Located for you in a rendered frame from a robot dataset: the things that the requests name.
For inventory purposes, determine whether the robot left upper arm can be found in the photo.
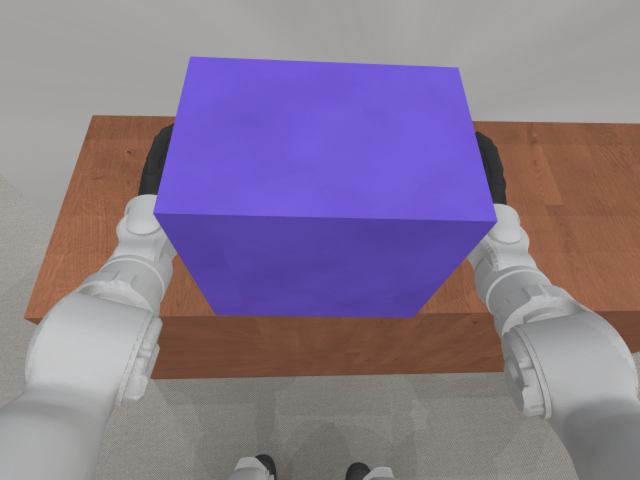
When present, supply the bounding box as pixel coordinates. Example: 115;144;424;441
0;292;163;480

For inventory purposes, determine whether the left robot foot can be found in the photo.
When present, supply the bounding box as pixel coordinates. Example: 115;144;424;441
255;454;277;480

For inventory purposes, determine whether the carton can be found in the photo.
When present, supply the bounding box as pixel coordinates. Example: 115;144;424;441
153;56;498;318

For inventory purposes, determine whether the robot right forearm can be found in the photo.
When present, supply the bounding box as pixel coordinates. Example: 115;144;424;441
467;204;638;397

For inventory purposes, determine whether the robot right upper arm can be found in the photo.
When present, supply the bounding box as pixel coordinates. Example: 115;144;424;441
501;311;640;480

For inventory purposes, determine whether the robot left forearm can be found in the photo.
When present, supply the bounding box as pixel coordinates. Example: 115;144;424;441
25;194;177;384

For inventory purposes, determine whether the pedestal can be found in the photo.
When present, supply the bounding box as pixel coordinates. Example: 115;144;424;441
24;115;640;379

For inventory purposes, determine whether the left robot shin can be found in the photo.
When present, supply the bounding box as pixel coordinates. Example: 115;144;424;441
229;457;267;476

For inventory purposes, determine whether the robot right hand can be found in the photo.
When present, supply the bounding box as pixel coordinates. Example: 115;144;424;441
475;132;507;205

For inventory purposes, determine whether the robot left hand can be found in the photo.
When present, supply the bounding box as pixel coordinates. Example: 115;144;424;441
138;123;174;196

